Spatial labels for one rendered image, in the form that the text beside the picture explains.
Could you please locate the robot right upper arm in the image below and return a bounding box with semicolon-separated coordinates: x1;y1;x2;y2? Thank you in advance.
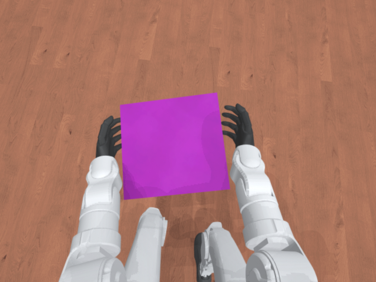
246;250;317;282

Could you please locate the robot left upper arm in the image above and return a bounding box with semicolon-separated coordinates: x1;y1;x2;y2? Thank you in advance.
59;256;127;282

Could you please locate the robot left shin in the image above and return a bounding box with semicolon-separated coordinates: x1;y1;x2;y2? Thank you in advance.
138;207;162;225

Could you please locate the right robot forearm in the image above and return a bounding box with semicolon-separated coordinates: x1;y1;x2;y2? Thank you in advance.
230;145;318;282

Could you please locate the right robot hand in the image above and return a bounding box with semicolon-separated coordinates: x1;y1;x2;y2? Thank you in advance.
221;103;254;147

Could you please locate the left robot hand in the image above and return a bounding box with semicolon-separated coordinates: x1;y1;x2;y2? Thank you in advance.
96;116;122;158

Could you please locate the left robot forearm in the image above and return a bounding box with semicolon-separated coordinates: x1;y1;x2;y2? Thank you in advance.
58;156;122;282

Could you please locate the right robot thigh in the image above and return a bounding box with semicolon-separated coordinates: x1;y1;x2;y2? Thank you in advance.
202;227;246;282

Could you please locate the carton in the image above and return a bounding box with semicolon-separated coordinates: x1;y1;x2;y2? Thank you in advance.
120;93;230;200

